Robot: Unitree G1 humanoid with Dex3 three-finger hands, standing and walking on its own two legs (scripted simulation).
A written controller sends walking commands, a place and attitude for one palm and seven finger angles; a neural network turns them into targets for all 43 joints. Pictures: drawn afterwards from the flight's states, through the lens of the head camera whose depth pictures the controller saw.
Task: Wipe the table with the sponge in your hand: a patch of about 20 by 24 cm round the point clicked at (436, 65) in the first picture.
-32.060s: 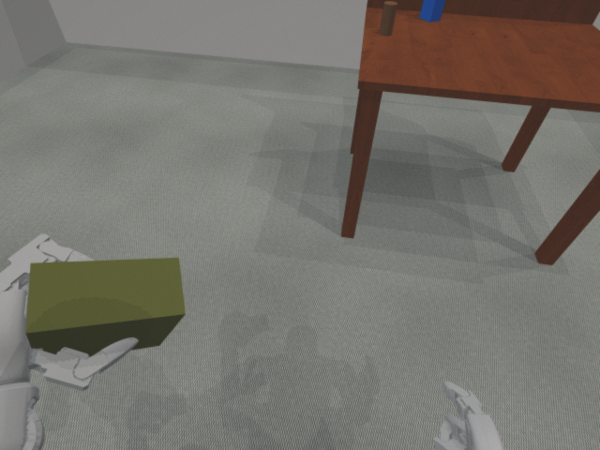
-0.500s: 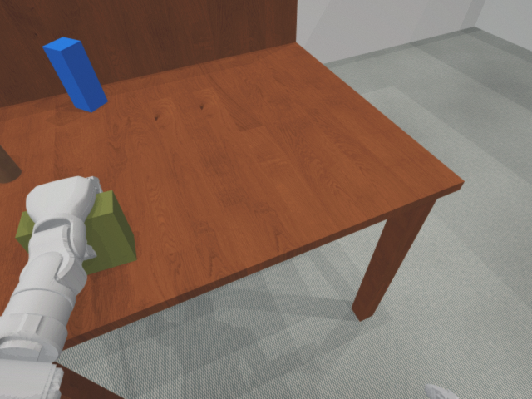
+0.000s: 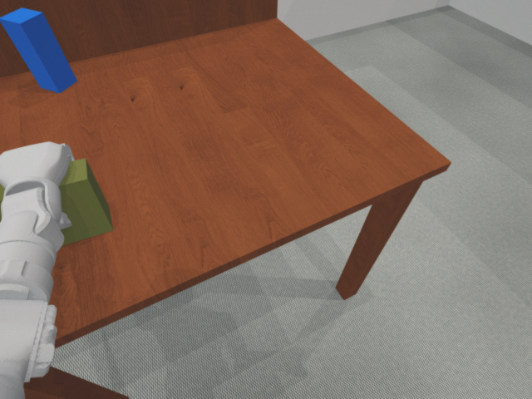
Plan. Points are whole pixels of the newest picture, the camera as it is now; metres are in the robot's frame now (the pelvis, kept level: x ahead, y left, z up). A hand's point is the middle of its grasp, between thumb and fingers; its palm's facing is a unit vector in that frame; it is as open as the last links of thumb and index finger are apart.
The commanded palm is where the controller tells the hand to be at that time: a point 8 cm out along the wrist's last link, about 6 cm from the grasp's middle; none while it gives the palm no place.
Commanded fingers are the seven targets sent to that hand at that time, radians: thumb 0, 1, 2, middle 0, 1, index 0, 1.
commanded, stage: wipe forward along the middle lane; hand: left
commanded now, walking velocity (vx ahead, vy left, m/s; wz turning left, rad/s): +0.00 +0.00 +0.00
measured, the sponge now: (61, 215) +0.39 +0.36 +0.03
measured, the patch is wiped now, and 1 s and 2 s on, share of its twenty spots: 1.00 1.00 1.00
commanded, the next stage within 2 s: slide back across to the first lane in 0.58 s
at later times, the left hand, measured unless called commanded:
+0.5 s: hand (44, 171) +0.45 +0.38 +0.08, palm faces -0.15 +0.00 -0.99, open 10.0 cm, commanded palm +0.45 +0.37 +0.11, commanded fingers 0.00 0.10 1.30 -1.20 -1.60 -1.20 -1.60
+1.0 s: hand (29, 165) +0.45 +0.41 +0.08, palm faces -0.13 -0.02 -0.99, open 10.0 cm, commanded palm +0.44 +0.41 +0.13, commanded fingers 0.00 0.10 1.30 -1.20 -1.60 -1.20 -1.60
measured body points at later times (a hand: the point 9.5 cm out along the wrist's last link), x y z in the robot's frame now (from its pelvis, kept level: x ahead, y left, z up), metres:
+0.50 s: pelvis +0.01 +0.01 -0.01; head +0.08 +0.02 +0.44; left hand +0.45 +0.38 +0.13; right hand +0.04 -0.28 -0.13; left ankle +0.01 +0.11 -0.73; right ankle -0.01 -0.12 -0.73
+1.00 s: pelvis +0.02 +0.01 -0.01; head +0.10 +0.03 +0.44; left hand +0.46 +0.40 +0.14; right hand +0.04 -0.26 -0.13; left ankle +0.01 +0.11 -0.73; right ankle -0.01 -0.12 -0.73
